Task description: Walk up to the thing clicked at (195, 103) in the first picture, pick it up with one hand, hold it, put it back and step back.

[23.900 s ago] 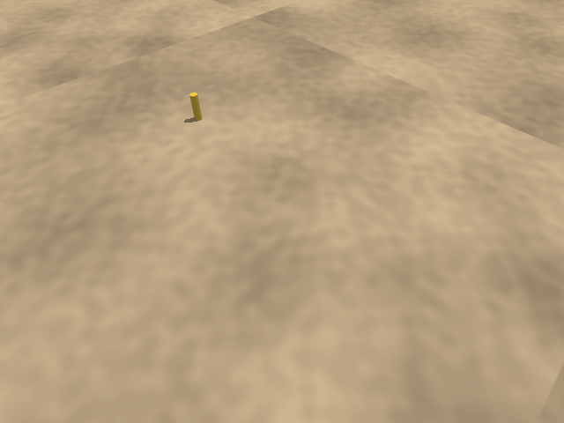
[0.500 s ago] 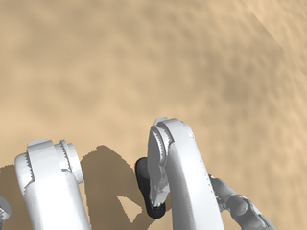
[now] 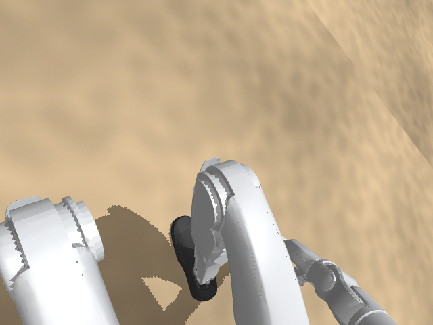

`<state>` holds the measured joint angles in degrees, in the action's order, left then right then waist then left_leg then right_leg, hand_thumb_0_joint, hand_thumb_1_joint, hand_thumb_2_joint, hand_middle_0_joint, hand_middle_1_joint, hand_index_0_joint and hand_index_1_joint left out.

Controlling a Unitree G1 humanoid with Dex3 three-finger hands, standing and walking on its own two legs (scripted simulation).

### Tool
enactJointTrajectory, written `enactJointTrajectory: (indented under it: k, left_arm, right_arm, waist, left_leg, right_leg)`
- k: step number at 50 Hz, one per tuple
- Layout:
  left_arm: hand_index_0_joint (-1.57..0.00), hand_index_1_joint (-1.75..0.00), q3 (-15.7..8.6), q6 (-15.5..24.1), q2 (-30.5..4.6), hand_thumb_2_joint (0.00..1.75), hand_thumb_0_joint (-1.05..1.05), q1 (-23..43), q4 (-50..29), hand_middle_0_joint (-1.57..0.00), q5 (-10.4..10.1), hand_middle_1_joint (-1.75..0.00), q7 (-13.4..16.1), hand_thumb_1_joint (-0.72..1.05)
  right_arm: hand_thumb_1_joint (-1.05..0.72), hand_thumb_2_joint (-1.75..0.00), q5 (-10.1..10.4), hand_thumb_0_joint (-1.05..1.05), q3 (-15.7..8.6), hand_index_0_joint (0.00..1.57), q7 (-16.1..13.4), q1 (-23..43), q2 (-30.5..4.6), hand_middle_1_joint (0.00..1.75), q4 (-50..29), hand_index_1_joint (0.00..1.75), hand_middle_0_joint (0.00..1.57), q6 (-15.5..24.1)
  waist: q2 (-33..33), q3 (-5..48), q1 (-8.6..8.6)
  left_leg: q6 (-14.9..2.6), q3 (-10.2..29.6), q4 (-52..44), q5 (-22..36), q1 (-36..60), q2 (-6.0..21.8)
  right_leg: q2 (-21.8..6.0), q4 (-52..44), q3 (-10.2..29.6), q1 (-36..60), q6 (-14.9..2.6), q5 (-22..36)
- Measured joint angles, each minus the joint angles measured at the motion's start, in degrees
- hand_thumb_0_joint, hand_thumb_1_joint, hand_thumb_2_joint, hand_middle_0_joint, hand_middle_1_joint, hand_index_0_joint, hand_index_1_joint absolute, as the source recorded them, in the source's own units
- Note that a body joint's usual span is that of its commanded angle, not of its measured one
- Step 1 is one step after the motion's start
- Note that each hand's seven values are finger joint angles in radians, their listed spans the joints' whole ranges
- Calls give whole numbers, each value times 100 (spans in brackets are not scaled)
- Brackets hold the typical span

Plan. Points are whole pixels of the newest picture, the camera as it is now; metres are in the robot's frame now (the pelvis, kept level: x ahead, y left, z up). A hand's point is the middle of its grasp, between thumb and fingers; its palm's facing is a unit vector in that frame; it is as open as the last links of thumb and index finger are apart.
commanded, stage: lower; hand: left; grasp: from the side
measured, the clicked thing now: out of the picture +0.42 +0.34 -0.18
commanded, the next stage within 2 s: loosen in 0.46 s
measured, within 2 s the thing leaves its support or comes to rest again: rests again in 0.22 s
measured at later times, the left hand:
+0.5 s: hand out of the picture +0.43 +0.33 -0.17, palm faces +0.51 -0.86 -0.01, open 5.9 cm
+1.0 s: hand out of the picture +0.44 +0.33 -0.17, palm faces +0.51 -0.86 +0.01, open 9.6 cm
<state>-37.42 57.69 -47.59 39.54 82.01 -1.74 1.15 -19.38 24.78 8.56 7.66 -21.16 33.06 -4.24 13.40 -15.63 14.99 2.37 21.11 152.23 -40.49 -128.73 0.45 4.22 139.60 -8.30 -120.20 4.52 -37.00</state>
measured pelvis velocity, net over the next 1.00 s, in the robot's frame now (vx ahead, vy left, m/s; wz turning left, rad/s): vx -0.01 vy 0.01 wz -0.05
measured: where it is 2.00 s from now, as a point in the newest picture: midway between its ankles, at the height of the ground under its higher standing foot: (141, 303)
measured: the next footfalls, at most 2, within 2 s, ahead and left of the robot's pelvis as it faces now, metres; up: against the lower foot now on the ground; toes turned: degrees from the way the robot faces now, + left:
none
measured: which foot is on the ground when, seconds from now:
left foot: down 0.00-1.00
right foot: down 0.00-1.00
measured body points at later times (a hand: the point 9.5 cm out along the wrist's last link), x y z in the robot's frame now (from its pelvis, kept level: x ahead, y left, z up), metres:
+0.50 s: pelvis +0.00 +0.01 +0.00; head +0.23 +0.19 +0.33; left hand +0.40 +0.37 -0.17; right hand +0.16 -0.24 -0.03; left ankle +0.08 +0.13 -0.25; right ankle +0.13 -0.14 -0.25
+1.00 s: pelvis -0.01 +0.01 +0.00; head +0.23 +0.20 +0.33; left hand +0.40 +0.37 -0.17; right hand +0.17 -0.24 -0.03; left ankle +0.08 +0.13 -0.25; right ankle +0.13 -0.14 -0.25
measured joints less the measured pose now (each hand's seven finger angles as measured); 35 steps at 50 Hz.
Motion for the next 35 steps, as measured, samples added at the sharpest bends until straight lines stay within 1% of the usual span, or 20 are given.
enactJointTrajectory:
  k: [6,13,17,23,27,30,35]
  left_arm:
    - [-99,-113,18,122,-142,115,2,15,169,-97,58,-113,89,8]
    - [-99,-113,27,246,-251,115,2,24,275,-96,47,-113,185,8]
    - [-99,-113,50,301,-298,115,2,14,304,-96,44,-113,225,8]
    - [-99,-113,78,389,-346,115,2,3,339,-96,102,-113,291,8]
    - [-99,-113,131,436,-383,115,2,21,400,-96,83,-113,319,8]
    - [-99,-113,123,471,-416,115,2,6,441,-96,69,-113,316,8]
    - [-99,-111,163,514,-418,111,2,0,425,-97,-20,-111,293,10]
  right_arm:
    - [-90,-90,-63,0,134,21,7,85,5,30,-79,30,20,-11]
    - [-89,-90,-118,0,261,21,19,140,-5,30,-155,30,20,-7]
    - [-89,-90,-157,0,319,21,21,168,3,30,-164,30,20,-7]
    - [-89,-90,-192,0,383,21,23,212,6,30,-198,30,20,-31]
    - [-89,-90,-204,0,423,21,31,243,2,30,-230,30,20,-39]
    - [-88,-90,-215,0,456,21,25,274,1,30,-256,30,20,-46]
    - [-89,-90,-212,0,478,21,13,298,-4,30,-280,30,21,-19]
  waist:
    - [79,-75,18]
    - [151,-148,22]
    - [197,-170,19]
    - [244,-212,-3]
    - [269,-224,-9]
    - [278,-221,-3]
    - [287,-224,-9]
  left_leg:
    - [-33,63,51,-1,30,18]
    - [-68,127,92,-26,52,35]
    - [-79,168,118,-52,71,42]
    - [-88,225,141,-71,109,47]
    - [-93,239,139,-69,131,57]
    - [-103,260,143,-69,134,70]
    - [-131,265,150,-71,119,92]
  right_leg:
    - [37,-23,-51,58,-13,37]
    - [69,-59,-104,116,-8,53]
    - [82,-74,-134,151,14,57]
    - [86,-102,-186,212,-7,66]
    - [90,-121,-201,237,-12,83]
    - [105,-138,-216,241,10,99]
    - [123,-157,-222,236,16,115]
